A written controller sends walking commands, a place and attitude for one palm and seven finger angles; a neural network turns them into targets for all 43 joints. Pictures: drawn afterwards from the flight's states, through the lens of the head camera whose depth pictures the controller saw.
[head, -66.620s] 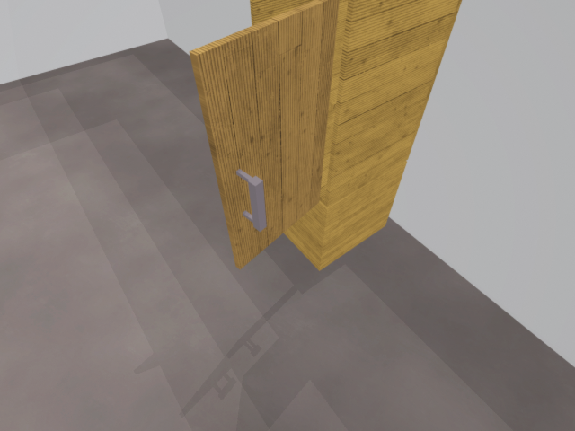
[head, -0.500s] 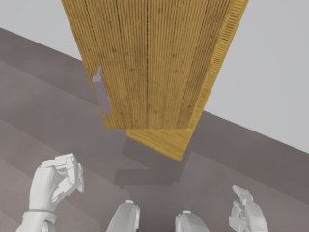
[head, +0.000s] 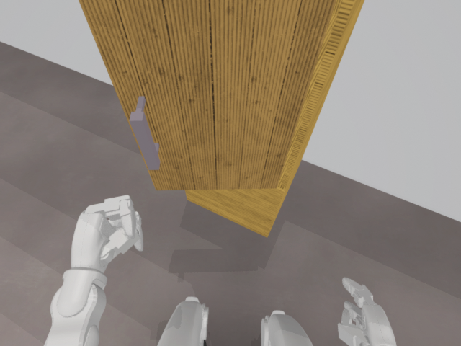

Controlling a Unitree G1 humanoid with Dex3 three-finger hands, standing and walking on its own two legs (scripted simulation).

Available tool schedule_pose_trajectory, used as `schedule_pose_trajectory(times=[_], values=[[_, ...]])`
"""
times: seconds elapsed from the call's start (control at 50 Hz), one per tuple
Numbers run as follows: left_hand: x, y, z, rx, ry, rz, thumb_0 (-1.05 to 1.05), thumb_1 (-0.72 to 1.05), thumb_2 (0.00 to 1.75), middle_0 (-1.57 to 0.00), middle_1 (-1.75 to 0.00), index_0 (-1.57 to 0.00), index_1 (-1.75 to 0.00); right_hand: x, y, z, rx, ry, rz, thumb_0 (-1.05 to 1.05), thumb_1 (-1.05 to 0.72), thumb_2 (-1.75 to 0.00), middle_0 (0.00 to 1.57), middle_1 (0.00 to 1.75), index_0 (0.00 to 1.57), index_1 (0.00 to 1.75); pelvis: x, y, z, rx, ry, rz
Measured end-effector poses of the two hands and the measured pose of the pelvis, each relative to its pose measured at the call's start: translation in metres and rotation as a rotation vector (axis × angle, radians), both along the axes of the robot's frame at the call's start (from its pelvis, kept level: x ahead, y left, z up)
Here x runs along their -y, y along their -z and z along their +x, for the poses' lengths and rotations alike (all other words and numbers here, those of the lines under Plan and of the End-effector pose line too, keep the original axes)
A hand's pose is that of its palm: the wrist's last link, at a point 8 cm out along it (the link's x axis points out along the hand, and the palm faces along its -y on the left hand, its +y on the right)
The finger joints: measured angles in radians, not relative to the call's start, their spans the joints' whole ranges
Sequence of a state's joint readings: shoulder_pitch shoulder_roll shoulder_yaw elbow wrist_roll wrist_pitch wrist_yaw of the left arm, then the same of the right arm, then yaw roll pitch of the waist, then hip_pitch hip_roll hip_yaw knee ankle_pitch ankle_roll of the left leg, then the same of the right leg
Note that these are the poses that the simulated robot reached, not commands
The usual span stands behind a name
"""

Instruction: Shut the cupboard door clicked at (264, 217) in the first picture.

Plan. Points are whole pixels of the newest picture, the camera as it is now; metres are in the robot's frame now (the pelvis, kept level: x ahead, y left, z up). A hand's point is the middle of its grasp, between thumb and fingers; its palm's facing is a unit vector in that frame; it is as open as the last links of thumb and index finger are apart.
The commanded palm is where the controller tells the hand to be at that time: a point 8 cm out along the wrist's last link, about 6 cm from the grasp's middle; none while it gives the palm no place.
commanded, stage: bring the fist close to the handle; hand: left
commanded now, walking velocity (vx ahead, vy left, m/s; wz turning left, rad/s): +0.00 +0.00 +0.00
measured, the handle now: (148, 135) +0.49 +0.19 +0.04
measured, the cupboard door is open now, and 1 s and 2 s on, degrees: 28 28 16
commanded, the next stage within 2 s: push the door shut along its arc in 1.04 s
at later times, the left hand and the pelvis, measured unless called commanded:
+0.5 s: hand (153, 194) +0.35 +0.16 +0.05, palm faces +0.06 -1.00 -0.03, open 3.1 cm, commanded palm +0.34 +0.20 +0.04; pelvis +0.00 +0.00 +0.01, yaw +0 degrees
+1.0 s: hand (162, 183) +0.38 +0.15 +0.04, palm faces +0.08 -1.00 -0.03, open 3.1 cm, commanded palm +0.35 +0.19 +0.04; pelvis +0.00 +0.00 +0.01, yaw -1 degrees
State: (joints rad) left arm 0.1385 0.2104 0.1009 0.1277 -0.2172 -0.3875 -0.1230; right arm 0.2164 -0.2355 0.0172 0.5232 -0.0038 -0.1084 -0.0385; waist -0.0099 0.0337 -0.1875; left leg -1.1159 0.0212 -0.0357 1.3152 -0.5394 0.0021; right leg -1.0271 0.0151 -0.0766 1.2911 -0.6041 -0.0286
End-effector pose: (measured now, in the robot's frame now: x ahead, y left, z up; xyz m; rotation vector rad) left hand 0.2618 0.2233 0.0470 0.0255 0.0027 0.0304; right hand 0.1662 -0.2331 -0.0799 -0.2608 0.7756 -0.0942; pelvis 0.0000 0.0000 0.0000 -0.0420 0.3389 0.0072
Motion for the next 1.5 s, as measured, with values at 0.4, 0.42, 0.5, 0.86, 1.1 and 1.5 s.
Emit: schedule_pose_trajectory(times=[0.4, 0.42, 0.5, 0.86, 1.1, 1.5], values=[[0.012, 0.003, 0.056, 0.024, -0.025, 0.001, 0.02, 0.9, 0.9, -1.3, -1.5, -1.3, -1.5, 0.012, 0.007, -0.024, -0.129, 0.046, -0.012, 0.01, -0.91, -0.89, 0.2, 0.3, 0.2, 0.3, -0.001, -0.006, 0.004, -0.01, 0.011, 0.013], [0.012, 0.003, 0.058, 0.026, -0.027, 0.001, 0.02, 0.9, 0.9, -1.3, -1.5, -1.3, -1.5, 0.011, 0.007, -0.025, -0.132, 0.048, -0.01, 0.01, -0.91, -0.89, 0.2, 0.3, 0.2, 0.3, -0.001, -0.006, 0.004, -0.01, 0.011, 0.013], [0.014, 0.0, 0.068, 0.03, -0.024, 0.002, 0.02, 0.9, 0.9, -1.3, -1.5, -1.3, -1.5, 0.011, 0.008, -0.029, -0.147, 0.053, -0.003, 0.01, -0.91, -0.89, 0.2, 0.3, 0.2, 0.3, -0.002, -0.008, 0.003, -0.01, 0.012, 0.013], [0.026, 0.001, 0.102, 0.028, -0.035, 0.005, 0.02, 0.9, 0.9, -1.3, -1.5, -1.3, -1.5, 0.018, 0.015, -0.066, -0.26, 0.116, 0.014, 0.01, -0.91, -0.89, 0.2, 0.3, 0.2, 0.3, -0.002, -0.01, 0.003, -0.025, 0.032, 0.024], [0.033, 0.003, 0.094, 0.052, -0.031, 0.008, 0.02, 0.9, 0.9, -1.3, -1.5, -1.3, -1.5, 0.022, 0.017, -0.065, -0.267, 0.102, -0.002, 0.01, -0.91, -0.89, 0.2, 0.3, 0.2, 0.3, 0.0, -0.01, 0.0, -0.021, 0.021, 0.024], [0.025, -0.003, 0.139, 0.038, 0.038, 0.026, 0.02, 0.9, 0.9, -1.32, -1.5, -1.3, -1.5, 0.029, 0.024, -0.073, -0.286, 0.129, -0.014, 0.01, -0.91, -0.89, 0.2, 0.3, 0.2, 0.3, 0.004, -0.003, -0.004, -0.044, 0.019, 0.022]])
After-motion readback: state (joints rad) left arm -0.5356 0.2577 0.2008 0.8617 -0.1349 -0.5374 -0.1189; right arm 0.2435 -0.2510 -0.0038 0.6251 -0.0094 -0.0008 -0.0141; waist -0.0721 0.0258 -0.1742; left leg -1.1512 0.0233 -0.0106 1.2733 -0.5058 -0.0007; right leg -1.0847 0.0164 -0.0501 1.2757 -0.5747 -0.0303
